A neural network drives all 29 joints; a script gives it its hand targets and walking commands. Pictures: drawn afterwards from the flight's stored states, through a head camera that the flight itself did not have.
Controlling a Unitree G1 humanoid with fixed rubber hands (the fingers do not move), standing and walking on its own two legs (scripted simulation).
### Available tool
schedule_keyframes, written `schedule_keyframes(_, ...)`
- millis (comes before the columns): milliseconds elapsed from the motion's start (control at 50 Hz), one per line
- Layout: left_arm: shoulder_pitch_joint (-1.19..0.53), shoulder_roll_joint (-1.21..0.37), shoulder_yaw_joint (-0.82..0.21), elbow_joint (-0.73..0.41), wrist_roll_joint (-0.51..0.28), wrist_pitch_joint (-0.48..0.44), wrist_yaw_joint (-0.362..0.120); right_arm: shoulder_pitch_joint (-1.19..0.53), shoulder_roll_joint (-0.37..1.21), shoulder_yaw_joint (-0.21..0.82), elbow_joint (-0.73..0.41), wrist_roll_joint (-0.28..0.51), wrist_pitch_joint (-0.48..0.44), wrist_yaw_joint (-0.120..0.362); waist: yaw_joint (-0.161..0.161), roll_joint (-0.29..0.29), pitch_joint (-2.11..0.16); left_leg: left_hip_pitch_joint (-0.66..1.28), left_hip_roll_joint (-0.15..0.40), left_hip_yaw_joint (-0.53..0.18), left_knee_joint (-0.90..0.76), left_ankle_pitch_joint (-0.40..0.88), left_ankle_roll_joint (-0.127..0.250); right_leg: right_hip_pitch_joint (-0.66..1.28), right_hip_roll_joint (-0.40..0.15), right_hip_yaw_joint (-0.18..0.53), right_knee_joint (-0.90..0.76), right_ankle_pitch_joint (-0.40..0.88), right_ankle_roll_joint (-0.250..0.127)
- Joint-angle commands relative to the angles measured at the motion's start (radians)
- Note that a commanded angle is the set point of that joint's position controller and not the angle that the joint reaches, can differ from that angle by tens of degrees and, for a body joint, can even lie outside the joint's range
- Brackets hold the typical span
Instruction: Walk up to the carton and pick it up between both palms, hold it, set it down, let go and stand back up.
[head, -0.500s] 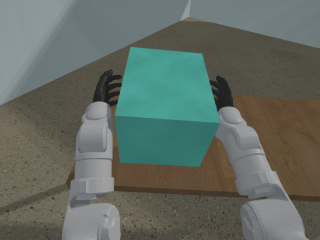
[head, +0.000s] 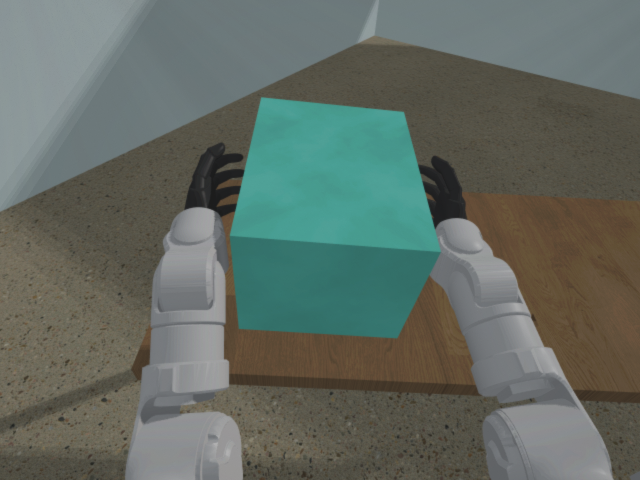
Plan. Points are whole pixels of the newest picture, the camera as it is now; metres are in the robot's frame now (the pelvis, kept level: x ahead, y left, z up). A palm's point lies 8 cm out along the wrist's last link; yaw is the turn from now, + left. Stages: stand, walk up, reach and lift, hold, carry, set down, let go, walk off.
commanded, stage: hold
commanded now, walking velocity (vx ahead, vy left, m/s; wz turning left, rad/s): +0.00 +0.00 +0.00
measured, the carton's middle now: (326, 213) +0.40 +0.00 +0.16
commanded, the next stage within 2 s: none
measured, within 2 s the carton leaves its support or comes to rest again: neither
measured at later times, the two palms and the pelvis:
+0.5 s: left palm (203, 211) +0.36 +0.14 +0.19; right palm (447, 221) +0.36 -0.15 +0.18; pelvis +0.00 +0.00 +0.00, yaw +0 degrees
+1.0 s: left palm (203, 216) +0.36 +0.14 +0.18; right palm (442, 224) +0.37 -0.14 +0.17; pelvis +0.00 +0.00 +0.00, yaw +0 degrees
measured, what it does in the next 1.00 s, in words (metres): stands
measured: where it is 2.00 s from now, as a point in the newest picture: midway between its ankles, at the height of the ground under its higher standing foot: outside the picture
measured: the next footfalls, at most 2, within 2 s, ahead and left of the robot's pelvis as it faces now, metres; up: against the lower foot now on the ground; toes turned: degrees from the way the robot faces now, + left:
none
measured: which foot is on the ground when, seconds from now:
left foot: down 0.00-1.00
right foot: down 0.00-1.00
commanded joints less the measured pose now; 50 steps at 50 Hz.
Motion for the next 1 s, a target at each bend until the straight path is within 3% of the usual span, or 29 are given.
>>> schedule_keyframes(0, -0.731, -0.603, -0.642, -0.132, -0.177, -0.076, -0.118, -0.883, 0.719, 0.399, -0.422, 0.087, -0.085, 0.112, -0.031, 0.071, -0.503, 0.16, -0.071, 0.027, -0.022, 0.319, -0.036, 0.08, 0.076, -0.017, -0.01, 0.26, 0.025)
schedule_keyframes(40, -0.706, -0.579, -0.59, -0.084, -0.149, -0.071, -0.12, -0.918, 0.694, 0.396, -0.421, 0.081, -0.091, 0.117, 0.008, 0.059, -0.457, 0.138, -0.073, 0.031, -0.034, 0.28, -0.025, 0.058, 0.075, -0.009, -0.015, 0.22, 0.028)
schedule_keyframes(80, -0.678, -0.576, -0.568, -0.056, -0.133, -0.066, -0.127, -0.868, 0.683, 0.377, -0.358, 0.068, -0.08, 0.118, -0.011, 0.039, -0.406, 0.146, -0.072, 0.029, -0.046, 0.253, -0.023, 0.067, 0.072, -0.01, -0.022, 0.207, 0.027)
schedule_keyframes(120, -0.676, -0.622, -0.603, -0.103, -0.165, -0.075, -0.128, -0.91, 0.71, 0.41, -0.465, 0.083, -0.108, 0.115, -0.005, 0.038, -0.527, 0.166, -0.073, 0.025, -0.023, 0.323, -0.028, 0.089, 0.081, -0.012, -0.006, 0.27, 0.025)
schedule_keyframes(140, -0.695, -0.613, -0.632, -0.114, -0.175, -0.071, -0.127, -0.893, 0.698, 0.395, -0.447, 0.087, -0.095, 0.111, -0.041, 0.062, -0.509, 0.168, -0.073, 0.026, -0.012, 0.359, -0.038, 0.093, 0.075, -0.015, -0.008, 0.309, 0.025)
schedule_keyframes(160, -0.701, -0.602, -0.621, -0.112, -0.164, -0.077, -0.132, -0.909, 0.704, 0.413, -0.452, 0.086, -0.101, 0.109, -0.018, 0.06, -0.538, 0.169, -0.078, 0.019, -0.011, 0.356, -0.031, 0.106, 0.075, -0.011, -0.002, 0.312, 0.031)
schedule_keyframes(240, -0.706, -0.626, -0.634, -0.115, -0.176, -0.075, -0.123, -0.913, 0.71, 0.393, -0.456, 0.087, -0.107, 0.117, -0.036, 0.079, -0.547, 0.188, -0.059, 0.011, -0.02, 0.323, -0.038, 0.073, 0.077, -0.026, -0.009, 0.242, 0.021)
schedule_keyframes(280, -0.723, -0.623, -0.64, -0.132, -0.176, -0.084, -0.116, -0.946, 0.726, 0.418, -0.486, 0.083, -0.111, 0.125, 0.005, 0.065, -0.575, 0.155, -0.07, 0.02, -0.017, 0.3, -0.025, 0.08, 0.078, -0.012, -0.002, 0.245, 0.025)
schedule_keyframes(340, -0.708, -0.612, -0.632, -0.114, -0.165, -0.084, -0.11, -0.927, 0.724, 0.422, -0.458, 0.092, -0.105, 0.121, 0.005, 0.07, -0.555, 0.172, -0.069, 0.017, -0.01, 0.332, -0.031, 0.073, 0.082, -0.013, 0.003, 0.265, 0.022)
schedule_keyframes(360, -0.703, -0.609, -0.618, -0.08, -0.165, -0.077, -0.112, -0.958, 0.723, 0.425, -0.49, 0.085, -0.105, 0.115, 0.01, 0.038, -0.528, 0.158, -0.075, 0.017, -0.015, 0.312, -0.022, 0.078, 0.076, -0.015, -0.006, 0.271, 0.029)
schedule_keyframes(400, -0.676, -0.623, -0.622, -0.078, -0.171, -0.077, -0.115, -0.939, 0.716, 0.421, -0.47, 0.081, -0.108, 0.113, -0.01, 0.059, -0.543, 0.161, -0.073, 0.02, -0.02, 0.308, -0.025, 0.083, 0.077, -0.018, -0.005, 0.271, 0.024)
schedule_keyframes(420, -0.72, -0.608, -0.617, -0.088, -0.172, -0.081, -0.114, -0.909, 0.707, 0.405, -0.41, 0.07, -0.096, 0.119, -0.011, 0.043, -0.502, 0.159, -0.066, 0.019, -0.028, 0.269, -0.021, 0.059, 0.081, -0.016, -0.009, 0.201, 0.021)
schedule_keyframes(440, -0.719, -0.603, -0.597, -0.061, -0.147, -0.073, -0.118, -0.932, 0.701, 0.396, -0.401, 0.066, -0.098, 0.123, 0.006, 0.047, -0.467, 0.139, -0.064, 0.028, -0.044, 0.223, -0.015, 0.04, 0.077, -0.018, -0.021, 0.155, 0.025)
schedule_keyframes(460, -0.718, -0.612, -0.598, -0.047, -0.155, -0.077, -0.12, -0.933, 0.713, 0.385, -0.418, 0.066, -0.099, 0.123, -0.006, 0.012, -0.482, 0.134, -0.064, 0.023, -0.049, 0.207, -0.012, 0.05, 0.08, -0.019, -0.025, 0.159, 0.031)
schedule_keyframes(500, -0.724, -0.594, -0.551, -0.02, -0.137, -0.074, -0.127, -0.932, 0.711, 0.374, -0.366, 0.059, -0.093, 0.126, 0.003, 0.018, -0.437, 0.129, -0.063, 0.033, -0.06, 0.186, -0.01, 0.036, 0.071, -0.014, -0.029, 0.126, 0.025)
schedule_keyframes(520, -0.733, -0.593, -0.557, -0.009, -0.136, -0.068, -0.127, -0.909, 0.709, 0.348, -0.316, 0.055, -0.084, 0.124, -0.007, 0.06, -0.395, 0.109, -0.071, 0.034, -0.07, 0.166, -0.014, 0.033, 0.061, -0.008, -0.033, 0.113, 0.023)
schedule_keyframes(540, -0.736, -0.595, -0.531, 0.011, -0.116, -0.07, -0.134, -0.935, 0.728, 0.351, -0.31, 0.038, -0.088, 0.129, 0.004, 0.043, -0.383, 0.092, -0.074, 0.034, -0.075, 0.139, 0.0, 0.051, 0.061, -0.004, -0.037, 0.103, 0.021)
schedule_keyframes(580, -0.699, -0.597, -0.557, 0.009, -0.133, -0.072, -0.136, -0.96, 0.726, 0.365, -0.395, 0.051, -0.106, 0.123, 0.002, 0.051, -0.437, 0.099, -0.075, 0.039, -0.059, 0.194, -0.008, 0.08, 0.07, -0.013, -0.021, 0.171, 0.03)
schedule_keyframes(600, -0.716, -0.617, -0.594, -0.057, -0.162, -0.087, -0.136, -0.953, 0.729, 0.381, -0.427, 0.059, -0.116, 0.125, -0.015, 0.043, -0.526, 0.13, -0.079, 0.038, -0.039, 0.26, -0.018, 0.107, 0.071, -0.015, -0.011, 0.237, 0.028)
schedule_keyframes(640, -0.771, -0.627, -0.626, -0.111, -0.189, -0.104, -0.116, -0.994, 0.738, 0.411, -0.472, 0.1, -0.125, 0.119, -0.006, 0.07, -0.604, 0.184, -0.078, 0.028, -0.006, 0.355, -0.029, 0.084, 0.071, -0.016, 0.004, 0.307, 0.031)
schedule_keyframes(660, -0.725, -0.618, -0.633, -0.083, -0.188, -0.096, -0.116, -0.94, 0.73, 0.398, -0.441, 0.087, -0.113, 0.114, -0.033, 0.062, -0.577, 0.174, -0.08, 0.022, 0.0, 0.359, -0.032, 0.088, 0.072, -0.019, 0.002, 0.339, 0.031)
schedule_keyframes(700, -0.698, -0.605, -0.588, -0.025, -0.148, -0.075, -0.124, -0.931, 0.705, 0.383, -0.389, 0.071, -0.096, 0.114, 0.0, 0.045, -0.475, 0.153, -0.065, 0.015, -0.023, 0.287, -0.017, 0.067, 0.077, -0.014, -0.014, 0.225, 0.028)
schedule_keyframes(720, -0.716, -0.605, -0.591, -0.062, -0.165, -0.08, -0.118, -0.915, 0.712, 0.381, -0.389, 0.071, -0.099, 0.114, -0.012, 0.031, -0.474, 0.149, -0.07, 0.022, -0.035, 0.263, -0.019, 0.059, 0.072, -0.017, -0.017, 0.198, 0.023)
schedule_keyframes(780, -0.728, -0.614, -0.597, -0.092, -0.164, -0.092, -0.121, -0.929, 0.738, 0.409, -0.42, 0.077, -0.105, 0.121, 0.011, 0.043, -0.531, 0.14, -0.071, 0.03, -0.036, 0.259, -0.02, 0.094, 0.077, -0.012, -0.007, 0.213, 0.026)
schedule_keyframes(800, -0.696, -0.607, -0.606, -0.073, -0.168, -0.085, -0.123, -0.913, 0.727, 0.405, -0.418, 0.073, -0.101, 0.116, -0.014, 0.033, -0.513, 0.139, -0.069, 0.025, -0.028, 0.29, -0.023, 0.091, 0.077, -0.018, -0.01, 0.254, 0.031)
schedule_keyframes(900, -0.712, -0.6, -0.626, -0.143, -0.166, -0.085, -0.118, -0.913, 0.72, 0.42, -0.433, 0.098, -0.114, 0.123, 0.005, 0.087, -0.527, 0.174, -0.069, 0.023, -0.009, 0.36, -0.034, 0.092, 0.085, -0.011, 0.006, 0.253, 0.017)
schedule_keyframes(920, -0.674, -0.617, -0.639, -0.106, -0.173, -0.072, -0.118, -0.928, 0.7, 0.4, -0.482, 0.091, -0.116, 0.114, -0.028, 0.077, -0.523, 0.185, -0.073, 0.027, 0.0, 0.366, -0.042, 0.077, 0.081, -0.023, -0.005, 0.267, 0.019)
schedule_keyframes(940, -0.698, -0.619, -0.647, -0.128, -0.182, -0.077, -0.114, -0.943, 0.707, 0.41, -0.493, 0.105, -0.119, 0.11, -0.017, 0.089, -0.551, 0.195, -0.067, 0.025, 0.003, 0.38, -0.043, 0.082, 0.08, -0.023, 0.002, 0.3, 0.021)
schedule_keyframes(980, -0.68, -0.621, -0.674, -0.162, -0.181, -0.079, -0.112, -0.881, 0.705, 0.419, -0.473, 0.093, -0.11, 0.111, -0.033, 0.094, -0.547, 0.195, -0.072, 0.021, 0.01, 0.394, -0.048, 0.08, 0.09, -0.021, 0.006, 0.294, 0.018)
